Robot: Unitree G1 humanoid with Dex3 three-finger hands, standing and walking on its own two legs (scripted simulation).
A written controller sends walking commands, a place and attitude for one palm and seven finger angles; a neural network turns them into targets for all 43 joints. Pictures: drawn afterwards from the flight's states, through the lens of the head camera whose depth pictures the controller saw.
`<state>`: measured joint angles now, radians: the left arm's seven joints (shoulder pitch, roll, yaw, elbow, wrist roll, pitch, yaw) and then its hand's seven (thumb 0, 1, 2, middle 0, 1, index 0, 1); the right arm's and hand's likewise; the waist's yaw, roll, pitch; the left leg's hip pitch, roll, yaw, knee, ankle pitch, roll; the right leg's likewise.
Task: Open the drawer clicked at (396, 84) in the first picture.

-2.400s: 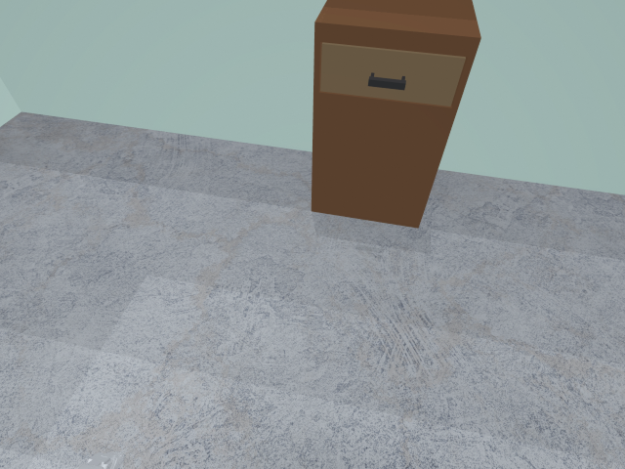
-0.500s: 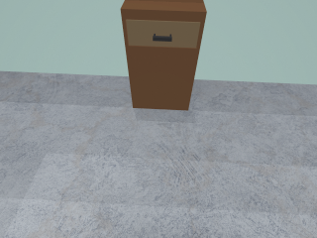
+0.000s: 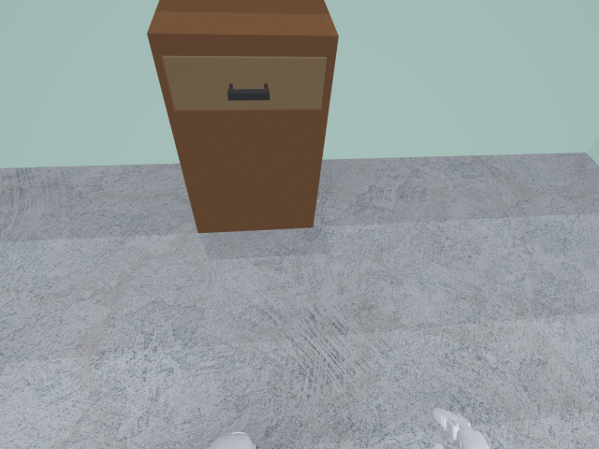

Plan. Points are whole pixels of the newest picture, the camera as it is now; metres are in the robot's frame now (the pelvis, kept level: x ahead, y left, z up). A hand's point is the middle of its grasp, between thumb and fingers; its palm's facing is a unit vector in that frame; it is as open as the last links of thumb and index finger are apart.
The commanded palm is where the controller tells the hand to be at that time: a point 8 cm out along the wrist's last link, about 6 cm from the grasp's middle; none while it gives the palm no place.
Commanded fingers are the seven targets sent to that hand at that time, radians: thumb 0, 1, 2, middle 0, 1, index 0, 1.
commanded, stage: walk to a spot facing it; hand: left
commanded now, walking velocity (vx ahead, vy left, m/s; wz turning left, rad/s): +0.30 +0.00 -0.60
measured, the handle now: (248, 90) +1.00 +0.26 -0.08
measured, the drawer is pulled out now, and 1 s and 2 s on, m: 0.00 0.00 0.00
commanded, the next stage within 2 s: turn to face it in 0.50 s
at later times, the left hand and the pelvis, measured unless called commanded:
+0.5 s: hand (256, 307) +0.38 +0.12 -0.16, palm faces -0.39 -0.90 -0.20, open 7.4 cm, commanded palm none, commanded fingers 0.00 0.90 0.90 -0.20 -0.30 -0.20 -0.30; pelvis +0.18 -0.01 -0.01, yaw -19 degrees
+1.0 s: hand (237, 305) +0.38 +0.16 -0.17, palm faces -0.24 -0.96 -0.14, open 7.4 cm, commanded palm none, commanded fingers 0.00 0.90 0.90 -0.20 -0.30 -0.20 -0.30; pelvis +0.26 +0.01 +0.01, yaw -16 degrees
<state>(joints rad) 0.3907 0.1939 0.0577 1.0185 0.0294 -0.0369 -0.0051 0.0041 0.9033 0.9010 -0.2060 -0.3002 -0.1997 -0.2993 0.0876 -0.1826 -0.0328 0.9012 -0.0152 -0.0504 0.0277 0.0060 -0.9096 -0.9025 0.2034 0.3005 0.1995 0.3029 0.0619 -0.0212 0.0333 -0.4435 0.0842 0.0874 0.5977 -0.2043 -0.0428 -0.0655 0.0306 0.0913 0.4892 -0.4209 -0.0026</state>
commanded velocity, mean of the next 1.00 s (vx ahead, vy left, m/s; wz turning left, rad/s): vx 0.06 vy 0.00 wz -0.08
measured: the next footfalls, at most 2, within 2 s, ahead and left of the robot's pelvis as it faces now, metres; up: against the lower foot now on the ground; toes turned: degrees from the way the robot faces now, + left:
left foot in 0.02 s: +0.14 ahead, +0.13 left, +0.00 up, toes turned +6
right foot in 0.50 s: +0.27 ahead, -0.15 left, +0.00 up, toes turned -27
